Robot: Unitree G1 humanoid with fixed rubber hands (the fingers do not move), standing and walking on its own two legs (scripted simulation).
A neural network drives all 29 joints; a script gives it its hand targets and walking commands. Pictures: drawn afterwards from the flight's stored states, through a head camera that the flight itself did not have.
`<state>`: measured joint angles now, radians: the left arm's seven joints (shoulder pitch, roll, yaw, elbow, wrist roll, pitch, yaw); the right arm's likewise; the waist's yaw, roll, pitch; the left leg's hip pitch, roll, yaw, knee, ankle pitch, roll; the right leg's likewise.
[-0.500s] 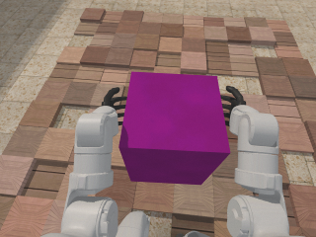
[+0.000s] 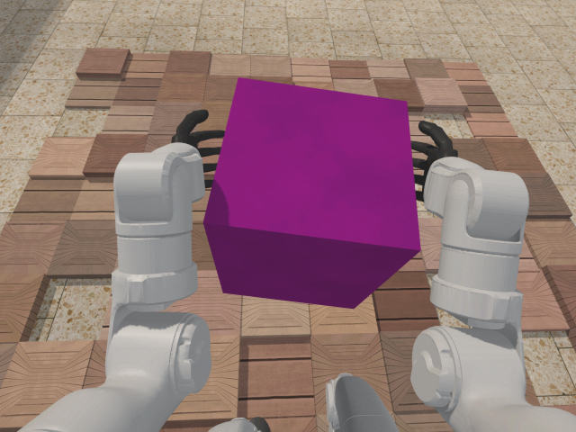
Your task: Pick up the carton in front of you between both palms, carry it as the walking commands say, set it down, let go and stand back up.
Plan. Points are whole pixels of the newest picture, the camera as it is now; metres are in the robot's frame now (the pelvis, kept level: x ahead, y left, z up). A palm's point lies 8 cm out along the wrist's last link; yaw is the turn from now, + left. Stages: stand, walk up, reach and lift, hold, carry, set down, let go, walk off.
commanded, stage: carry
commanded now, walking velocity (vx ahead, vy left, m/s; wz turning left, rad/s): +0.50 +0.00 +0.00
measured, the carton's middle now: (303, 208) +0.39 -0.01 +0.06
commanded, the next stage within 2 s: none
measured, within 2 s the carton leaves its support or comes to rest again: neither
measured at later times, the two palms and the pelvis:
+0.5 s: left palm (221, 33) +0.66 +0.11 +0.16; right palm (402, 35) +0.68 -0.18 +0.15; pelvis +0.29 -0.05 +0.01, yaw +1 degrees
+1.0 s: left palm out of the picture +0.96 +0.10 +0.12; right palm out of the picture +0.94 -0.20 +0.12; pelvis +0.59 -0.03 +0.02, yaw -1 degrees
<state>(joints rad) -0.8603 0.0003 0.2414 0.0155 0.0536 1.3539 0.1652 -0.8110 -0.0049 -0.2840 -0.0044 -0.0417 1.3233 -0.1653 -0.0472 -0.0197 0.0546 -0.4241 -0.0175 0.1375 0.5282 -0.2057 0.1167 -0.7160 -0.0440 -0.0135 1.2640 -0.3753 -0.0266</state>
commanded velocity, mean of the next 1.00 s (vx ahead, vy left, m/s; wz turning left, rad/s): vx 0.50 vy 0.00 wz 0.00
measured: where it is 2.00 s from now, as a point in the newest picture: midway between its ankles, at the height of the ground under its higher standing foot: (307, 157)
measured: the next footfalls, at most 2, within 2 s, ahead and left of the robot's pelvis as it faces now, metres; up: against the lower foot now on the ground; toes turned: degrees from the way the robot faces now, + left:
right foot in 0.30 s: +0.36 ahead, -0.12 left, +0.01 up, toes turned -6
left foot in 0.76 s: +0.65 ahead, +0.06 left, +0.02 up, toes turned +7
